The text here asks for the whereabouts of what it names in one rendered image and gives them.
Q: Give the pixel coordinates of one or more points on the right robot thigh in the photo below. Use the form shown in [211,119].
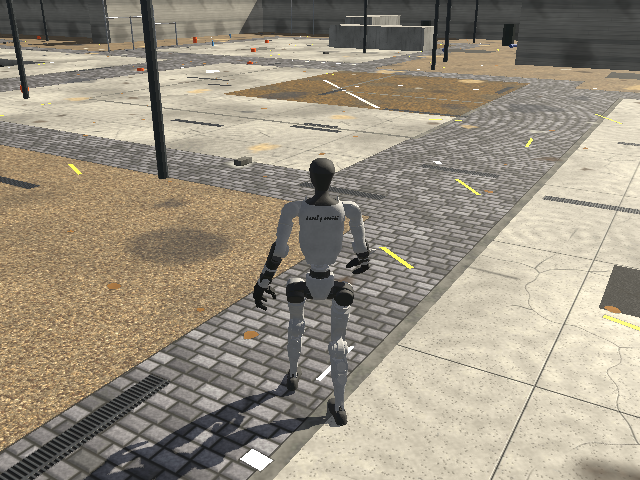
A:
[340,313]

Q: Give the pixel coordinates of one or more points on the robot right forearm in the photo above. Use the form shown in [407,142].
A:
[363,258]

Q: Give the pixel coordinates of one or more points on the robot right hand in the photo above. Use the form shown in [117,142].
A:
[355,262]

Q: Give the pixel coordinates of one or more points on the left robot foot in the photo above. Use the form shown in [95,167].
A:
[292,383]

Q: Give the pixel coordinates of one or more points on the robot right upper arm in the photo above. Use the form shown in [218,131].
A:
[353,212]

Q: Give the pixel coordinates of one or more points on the robot left hand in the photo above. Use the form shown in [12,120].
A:
[258,295]

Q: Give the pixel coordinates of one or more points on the robot left forearm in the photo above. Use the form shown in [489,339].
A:
[269,269]

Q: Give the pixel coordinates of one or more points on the robot left upper arm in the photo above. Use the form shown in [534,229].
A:
[288,212]

